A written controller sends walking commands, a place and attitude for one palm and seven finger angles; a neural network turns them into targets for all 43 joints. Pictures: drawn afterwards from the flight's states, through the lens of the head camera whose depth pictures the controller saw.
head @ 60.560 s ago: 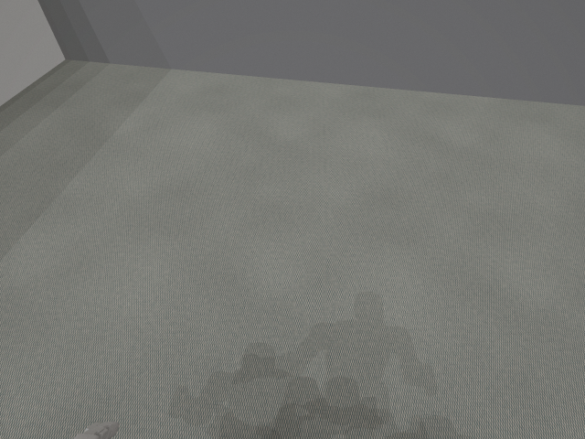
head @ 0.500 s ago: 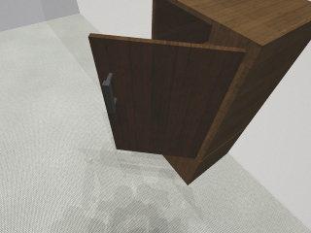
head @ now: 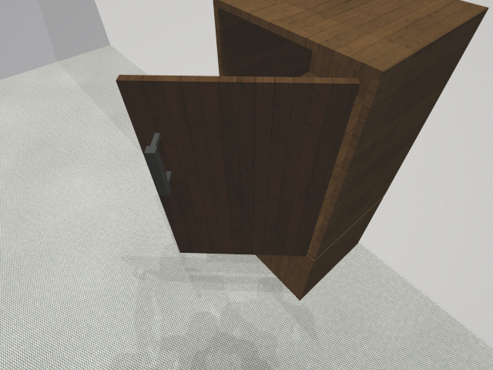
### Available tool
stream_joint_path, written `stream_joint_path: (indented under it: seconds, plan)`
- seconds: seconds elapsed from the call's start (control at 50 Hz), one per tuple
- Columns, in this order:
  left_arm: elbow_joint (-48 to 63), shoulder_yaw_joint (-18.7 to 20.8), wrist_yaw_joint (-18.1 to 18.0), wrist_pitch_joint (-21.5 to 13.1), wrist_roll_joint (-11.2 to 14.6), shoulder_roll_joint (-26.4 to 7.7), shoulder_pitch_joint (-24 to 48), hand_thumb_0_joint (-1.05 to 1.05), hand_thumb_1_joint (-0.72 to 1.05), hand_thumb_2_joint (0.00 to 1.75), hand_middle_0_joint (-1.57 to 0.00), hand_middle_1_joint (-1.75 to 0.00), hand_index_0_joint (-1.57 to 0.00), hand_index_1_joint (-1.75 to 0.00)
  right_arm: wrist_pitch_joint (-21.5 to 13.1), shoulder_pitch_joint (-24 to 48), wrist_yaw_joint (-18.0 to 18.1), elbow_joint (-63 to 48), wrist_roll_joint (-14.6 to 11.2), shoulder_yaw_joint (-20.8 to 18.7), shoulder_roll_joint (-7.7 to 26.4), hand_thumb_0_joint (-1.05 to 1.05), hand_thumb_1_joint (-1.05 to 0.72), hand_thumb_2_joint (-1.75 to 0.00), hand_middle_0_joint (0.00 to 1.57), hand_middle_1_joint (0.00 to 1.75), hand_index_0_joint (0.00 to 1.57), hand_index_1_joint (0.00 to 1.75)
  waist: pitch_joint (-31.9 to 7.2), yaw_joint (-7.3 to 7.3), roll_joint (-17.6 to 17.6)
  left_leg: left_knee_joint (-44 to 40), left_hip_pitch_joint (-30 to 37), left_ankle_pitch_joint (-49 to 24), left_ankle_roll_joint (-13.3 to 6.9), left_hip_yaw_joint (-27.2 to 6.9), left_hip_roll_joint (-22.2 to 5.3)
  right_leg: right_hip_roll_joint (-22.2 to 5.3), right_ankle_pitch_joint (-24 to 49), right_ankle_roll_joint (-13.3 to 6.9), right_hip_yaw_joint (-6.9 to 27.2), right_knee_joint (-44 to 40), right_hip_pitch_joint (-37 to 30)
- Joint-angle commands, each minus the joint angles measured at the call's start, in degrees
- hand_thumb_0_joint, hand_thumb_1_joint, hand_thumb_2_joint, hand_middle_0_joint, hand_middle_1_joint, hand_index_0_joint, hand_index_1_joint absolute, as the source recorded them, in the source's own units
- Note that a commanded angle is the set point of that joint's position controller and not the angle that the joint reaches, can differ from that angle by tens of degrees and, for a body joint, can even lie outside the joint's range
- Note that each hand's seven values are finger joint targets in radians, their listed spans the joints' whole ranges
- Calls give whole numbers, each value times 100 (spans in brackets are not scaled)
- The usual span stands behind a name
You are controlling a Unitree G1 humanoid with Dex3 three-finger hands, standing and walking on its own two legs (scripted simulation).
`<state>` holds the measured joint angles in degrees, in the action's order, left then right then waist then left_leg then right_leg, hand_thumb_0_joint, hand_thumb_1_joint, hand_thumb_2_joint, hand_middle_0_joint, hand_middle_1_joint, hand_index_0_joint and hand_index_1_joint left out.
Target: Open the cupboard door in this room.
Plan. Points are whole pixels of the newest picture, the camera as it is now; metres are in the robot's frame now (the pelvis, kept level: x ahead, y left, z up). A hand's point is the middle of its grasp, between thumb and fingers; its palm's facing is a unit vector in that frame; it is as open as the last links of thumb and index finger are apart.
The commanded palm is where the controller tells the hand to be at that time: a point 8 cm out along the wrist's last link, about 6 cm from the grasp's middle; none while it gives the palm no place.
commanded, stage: come to a stop and stand still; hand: left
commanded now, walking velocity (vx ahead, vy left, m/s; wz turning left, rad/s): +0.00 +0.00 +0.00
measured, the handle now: (160, 165) +0.48 +0.19 +0.05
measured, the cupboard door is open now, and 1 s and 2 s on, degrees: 47 47 47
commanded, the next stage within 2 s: look again from close up in 0.68 s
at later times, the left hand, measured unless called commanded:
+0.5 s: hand out of the picture +0.07 +0.19 -0.17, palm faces -0.05 -0.97 -0.23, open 7.4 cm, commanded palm none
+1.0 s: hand out of the picture +0.05 +0.20 -0.17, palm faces -0.04 -0.97 -0.24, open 7.4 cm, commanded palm none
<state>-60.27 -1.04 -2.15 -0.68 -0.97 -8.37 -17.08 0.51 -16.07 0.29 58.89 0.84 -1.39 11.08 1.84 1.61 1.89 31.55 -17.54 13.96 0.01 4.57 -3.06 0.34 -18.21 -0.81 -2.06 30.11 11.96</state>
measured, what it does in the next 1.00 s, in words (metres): stands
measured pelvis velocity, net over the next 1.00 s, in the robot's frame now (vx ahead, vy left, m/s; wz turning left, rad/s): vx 0.03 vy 0.01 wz -0.04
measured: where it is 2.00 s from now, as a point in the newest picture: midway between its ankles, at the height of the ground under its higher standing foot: outside the picture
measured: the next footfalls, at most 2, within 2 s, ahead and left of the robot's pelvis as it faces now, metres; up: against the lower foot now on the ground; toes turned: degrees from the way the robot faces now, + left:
left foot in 1.94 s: +0.00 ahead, +0.11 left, +0.00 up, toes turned -1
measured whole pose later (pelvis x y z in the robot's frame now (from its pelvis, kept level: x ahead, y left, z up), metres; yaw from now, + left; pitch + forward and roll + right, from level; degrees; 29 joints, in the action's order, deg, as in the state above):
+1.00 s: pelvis +0.03 +0.01 +0.01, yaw -2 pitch -1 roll +1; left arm -63.1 -0.7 -1.4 -0.8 -0.8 -12.5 -13.4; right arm -0.8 -9.5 0.7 64.0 0.5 0.2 11.7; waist 2.1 -0.4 -0.8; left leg 24.1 -10.4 13.1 -0.3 7.3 -1.8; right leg -0.7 -17.5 0.1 0.5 24.8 6.7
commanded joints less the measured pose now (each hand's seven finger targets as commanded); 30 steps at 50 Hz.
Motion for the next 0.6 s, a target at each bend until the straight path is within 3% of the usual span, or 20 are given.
stream_joint_path:
  seconds: [0.0, 0.04, 0.1, 0.34, 0.58]
  plan:
    - [381, 149, -46, -111, 15, -735, -97, 0, 90, 90, -20, -30, -20, -30, -165, -188, 27, -385, 15, 23, 474, 0, -90, -90, 20, 30, 20, 30, 92, -61, -273, -699, 176, 22, -198, -585, -348, -448, -103, -236, 618, -607, 460]
    - [352, 145, -34, -97, 20, -733, -112, 0, 90, 90, -20, -30, -20, -30, -186, -181, 33, -328, 27, 54, 471, 0, -90, -90, 20, 30, 20, 30, 212, -110, -93, -837, 172, -64, -212, -589, -342, -442, 87, -221, 602, -559, 417]
    - [336, 145, -33, -78, 30, -761, -100, 0, 90, 90, -20, -30, -20, -30, -196, -232, 42, -230, 17, 64, 503, 0, -90, -90, 20, 30, 20, 30, 182, -126, -364, -885, 241, -84, -218, -565, -344, -449, 156, -184, 601, -564, 345]
    - [204, 175, -50, -90, 24, -920, -7, 0, 90, 90, -20, -30, -20, -30, -254, -106, 86, 127, 2, 67, 512, 0, -90, -90, 20, 30, 20, 30, -153, -144, -277, -775, 883, -1315, -202, -338, -367, -561, 1471, -106, 616, -486, 67]
    - [48, 176, -22, -86, 12, -1029, 45, 0, 90, 90, -20, -30, -20, -30, -228, 277, 106, 203, -7, 34, 663, 0, -90, -90, 20, 30, 20, 30, -156, -147, -227, -834, 1159, -1321, -174, -276, -408, -609, 1763, -89, 693, -680, 64]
